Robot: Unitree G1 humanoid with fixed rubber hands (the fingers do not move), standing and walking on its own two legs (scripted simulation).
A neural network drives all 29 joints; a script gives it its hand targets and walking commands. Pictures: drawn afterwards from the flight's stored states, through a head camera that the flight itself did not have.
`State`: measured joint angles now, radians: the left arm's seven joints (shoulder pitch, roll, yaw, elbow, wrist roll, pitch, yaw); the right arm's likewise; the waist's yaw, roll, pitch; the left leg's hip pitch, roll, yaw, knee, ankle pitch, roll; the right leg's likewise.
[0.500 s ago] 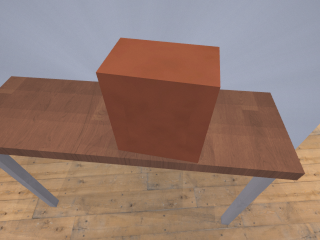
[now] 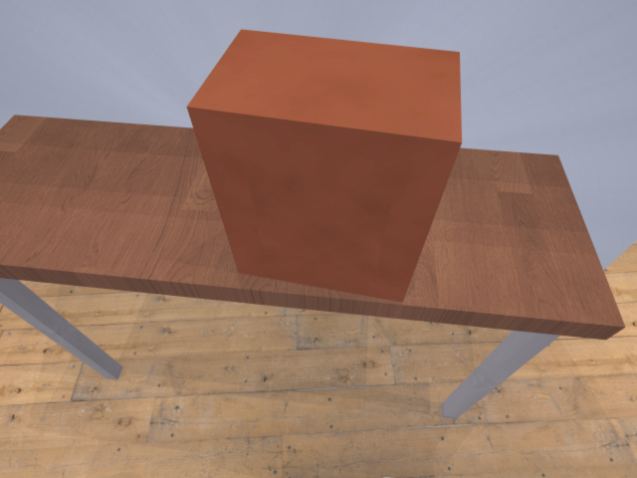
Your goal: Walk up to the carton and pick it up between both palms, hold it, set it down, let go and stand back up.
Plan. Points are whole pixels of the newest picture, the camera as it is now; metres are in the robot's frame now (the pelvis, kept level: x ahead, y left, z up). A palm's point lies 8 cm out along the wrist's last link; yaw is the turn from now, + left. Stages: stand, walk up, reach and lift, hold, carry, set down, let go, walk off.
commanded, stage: walk up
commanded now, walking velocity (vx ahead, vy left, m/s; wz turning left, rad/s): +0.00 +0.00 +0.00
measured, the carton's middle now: (330, 180) +0.46 +0.02 +0.11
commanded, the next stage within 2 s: none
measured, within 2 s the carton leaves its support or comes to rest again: neither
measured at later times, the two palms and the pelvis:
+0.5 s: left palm out of the picture -0.05 +0.22 -0.14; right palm out of the picture -0.06 -0.16 -0.13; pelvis -0.02 +0.02 +0.02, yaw -1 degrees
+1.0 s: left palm out of the picture -0.01 +0.33 -0.14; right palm out of the picture +0.04 -0.14 -0.12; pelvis +0.03 +0.09 +0.01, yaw -7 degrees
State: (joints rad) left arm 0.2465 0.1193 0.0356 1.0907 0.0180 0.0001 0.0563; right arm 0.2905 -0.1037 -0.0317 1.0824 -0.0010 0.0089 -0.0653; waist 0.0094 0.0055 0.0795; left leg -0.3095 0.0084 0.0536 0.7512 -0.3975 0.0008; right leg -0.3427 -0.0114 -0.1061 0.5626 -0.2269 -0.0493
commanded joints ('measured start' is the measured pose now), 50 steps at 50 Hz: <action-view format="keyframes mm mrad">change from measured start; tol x64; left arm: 1 134 52 -4 -16 28 10 15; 50 142 57 32 -62 19 -10 -19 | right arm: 1 135 18 5 -1 -21 30 18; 50 37 -247 -42 -87 -9 -35 6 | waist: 1 7 -76 -258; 50 49 255 -55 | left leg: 1 124 46 -116 216 -205 25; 8 -183 302 -394 -700 -277 116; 36 -255 54 -49 214 34 -52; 46 458 417 -414 -582 -307 -60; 50 67 215 -7 -358 978 136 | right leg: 1 -36 -316 325 -313 -32 -234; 40 14 -260 359 -412 -281 -28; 50 -30 -63 59 503 -289 66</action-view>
